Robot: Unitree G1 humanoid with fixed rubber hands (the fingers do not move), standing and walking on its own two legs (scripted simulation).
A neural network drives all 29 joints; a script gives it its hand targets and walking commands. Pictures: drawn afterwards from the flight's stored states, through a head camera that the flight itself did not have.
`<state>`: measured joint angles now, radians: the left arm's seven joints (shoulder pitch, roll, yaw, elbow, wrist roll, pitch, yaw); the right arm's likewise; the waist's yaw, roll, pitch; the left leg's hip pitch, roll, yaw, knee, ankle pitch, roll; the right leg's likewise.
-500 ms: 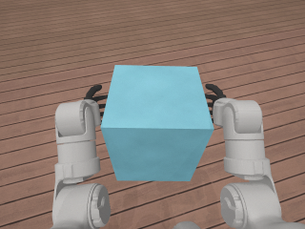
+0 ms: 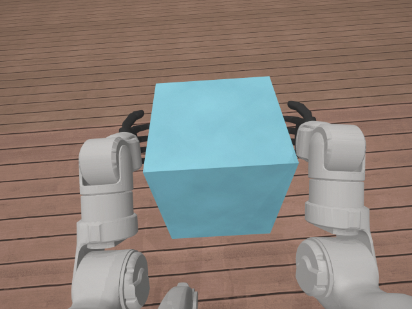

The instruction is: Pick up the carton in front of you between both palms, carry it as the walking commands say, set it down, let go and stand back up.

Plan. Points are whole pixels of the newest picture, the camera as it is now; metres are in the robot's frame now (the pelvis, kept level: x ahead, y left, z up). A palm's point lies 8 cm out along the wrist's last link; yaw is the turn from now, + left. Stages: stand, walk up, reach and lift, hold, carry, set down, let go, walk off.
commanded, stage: carry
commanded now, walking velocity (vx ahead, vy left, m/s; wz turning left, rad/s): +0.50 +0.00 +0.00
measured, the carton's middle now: (217, 163) +0.39 +0.03 +0.09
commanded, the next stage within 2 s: none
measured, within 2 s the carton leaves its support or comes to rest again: neither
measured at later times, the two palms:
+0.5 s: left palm (179, 27) +0.71 +0.14 +0.22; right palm (304, 29) +0.70 -0.16 +0.22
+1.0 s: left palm out of the picture +1.03 +0.16 +0.24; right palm out of the picture +1.01 -0.14 +0.24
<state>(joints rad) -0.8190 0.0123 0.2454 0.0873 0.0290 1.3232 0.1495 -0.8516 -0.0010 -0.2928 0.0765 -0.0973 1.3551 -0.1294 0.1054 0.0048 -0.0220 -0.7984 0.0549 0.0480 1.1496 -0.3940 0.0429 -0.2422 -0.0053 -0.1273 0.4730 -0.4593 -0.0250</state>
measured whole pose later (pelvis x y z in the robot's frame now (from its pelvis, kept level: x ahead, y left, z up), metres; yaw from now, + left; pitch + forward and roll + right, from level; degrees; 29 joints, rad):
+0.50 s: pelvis +0.33 +0.01 +0.04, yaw -1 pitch +4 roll -1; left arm -0.85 -0.01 0.29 0.05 0.09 1.34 0.13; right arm -0.85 -0.02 -0.26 0.08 -0.03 1.32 -0.16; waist -0.04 0.04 -0.04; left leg -0.18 0.07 0.11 0.57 -0.59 0.02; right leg -0.61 -0.02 -0.15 0.67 -0.30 -0.06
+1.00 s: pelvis +0.65 +0.03 +0.09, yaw +0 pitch +3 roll +2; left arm -0.83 0.04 0.28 0.19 0.05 1.33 0.13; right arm -0.83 0.00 -0.22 0.21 -0.08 1.31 -0.14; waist -0.07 -0.02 -0.04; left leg -0.55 -0.01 0.16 0.74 -0.41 0.10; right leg -0.42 -0.02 0.01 1.25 -0.51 -0.01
